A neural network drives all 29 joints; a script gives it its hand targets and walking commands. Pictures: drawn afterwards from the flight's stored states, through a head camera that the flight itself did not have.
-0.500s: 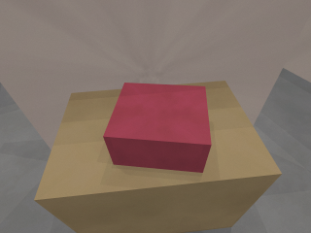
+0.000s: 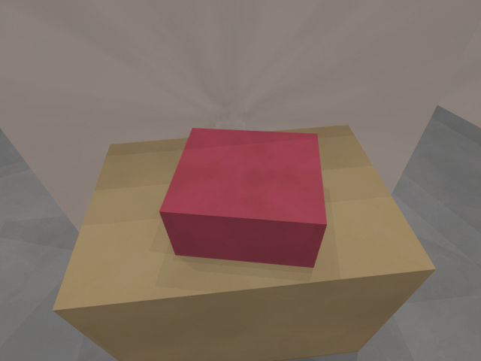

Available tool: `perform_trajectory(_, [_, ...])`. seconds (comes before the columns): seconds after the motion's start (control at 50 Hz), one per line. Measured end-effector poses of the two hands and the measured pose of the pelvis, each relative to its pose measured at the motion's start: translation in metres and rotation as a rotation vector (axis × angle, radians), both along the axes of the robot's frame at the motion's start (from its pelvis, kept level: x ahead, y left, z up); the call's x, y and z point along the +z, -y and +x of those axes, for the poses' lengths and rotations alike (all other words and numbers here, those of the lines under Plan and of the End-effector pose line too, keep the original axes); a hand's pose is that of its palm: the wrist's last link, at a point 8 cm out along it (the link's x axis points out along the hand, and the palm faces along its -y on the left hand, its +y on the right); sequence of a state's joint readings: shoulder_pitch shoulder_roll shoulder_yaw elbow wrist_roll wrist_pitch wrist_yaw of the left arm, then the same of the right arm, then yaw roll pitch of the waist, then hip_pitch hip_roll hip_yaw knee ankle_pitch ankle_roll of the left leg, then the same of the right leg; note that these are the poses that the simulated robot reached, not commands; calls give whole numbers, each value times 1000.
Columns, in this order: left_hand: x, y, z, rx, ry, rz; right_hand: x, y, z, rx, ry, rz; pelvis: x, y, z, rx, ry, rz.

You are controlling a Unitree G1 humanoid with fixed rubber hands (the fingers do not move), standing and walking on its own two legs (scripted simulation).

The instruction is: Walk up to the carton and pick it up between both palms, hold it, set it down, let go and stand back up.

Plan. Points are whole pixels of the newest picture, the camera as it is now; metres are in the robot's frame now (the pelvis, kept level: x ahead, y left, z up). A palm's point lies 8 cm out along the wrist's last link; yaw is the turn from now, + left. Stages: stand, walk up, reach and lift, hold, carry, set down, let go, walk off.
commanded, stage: stand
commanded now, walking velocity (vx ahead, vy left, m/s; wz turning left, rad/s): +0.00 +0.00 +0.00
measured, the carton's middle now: (248, 192) +0.52 +0.02 -0.05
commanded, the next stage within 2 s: walk up in 0.26 s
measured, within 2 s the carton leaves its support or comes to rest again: neither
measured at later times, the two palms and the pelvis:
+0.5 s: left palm out of the picture +0.08 +0.32 -0.11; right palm out of the picture +0.07 -0.31 -0.11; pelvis +0.00 +0.00 +0.00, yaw +0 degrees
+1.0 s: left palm out of the picture -0.06 +0.25 -0.08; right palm out of the picture +0.02 -0.40 -0.14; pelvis -0.10 -0.08 -0.02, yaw +8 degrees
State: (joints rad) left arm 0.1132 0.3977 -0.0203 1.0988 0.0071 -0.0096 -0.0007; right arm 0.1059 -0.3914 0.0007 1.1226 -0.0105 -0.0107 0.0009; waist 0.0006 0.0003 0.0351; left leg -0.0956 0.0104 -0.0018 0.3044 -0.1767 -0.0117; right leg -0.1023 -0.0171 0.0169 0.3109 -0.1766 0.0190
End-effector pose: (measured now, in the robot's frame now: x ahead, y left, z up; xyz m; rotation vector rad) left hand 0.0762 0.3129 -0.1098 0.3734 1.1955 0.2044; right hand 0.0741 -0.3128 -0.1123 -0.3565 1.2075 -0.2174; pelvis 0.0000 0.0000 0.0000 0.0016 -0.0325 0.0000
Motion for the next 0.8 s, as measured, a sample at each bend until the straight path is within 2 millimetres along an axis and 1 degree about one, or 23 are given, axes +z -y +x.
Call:
perform_trajectory(0.46, [0, 0, 0, -3, -1, 1, 0, 0, -1, -3, 0, 0, 0, 0, 0, -1, 0, 0])
perform_trajectory(0.52, [-2, -4, 0, 11, -5, 8, 1, 4, -1, -12, 14, -9, -3, 3, -8, 12, -8, 3])
perform_trajectory(0.6, [0, -3, -8, 31, -8, 27, 5, 22, -5, 6, 29, -45, -5, 15, -25, 40, -9, -11])
perform_trajectory(0.68, [3, 12, -24, 39, 8, 41, 5, 49, -9, 42, 33, -82, -9, 34, -40, 54, -12, -17])
perform_trajectory(0.74, [-1, 28, -44, 42, 15, 60, -4, 70, -3, 71, 61, -78, -20, 52, -53, 56, -13, -8])
perform_trajectory(0.76, [-4, 33, -53, 44, 14, 73, -9, 77, 0, 78, 79, -72, -26, 59, -57, 57, -12, 2])
perform_trajectory(0.8, [-6, 46, -75, 55, -9, 76, -16, 84, 2, 83, 100, -58, -29, 67, -67, 73, 6, -9])
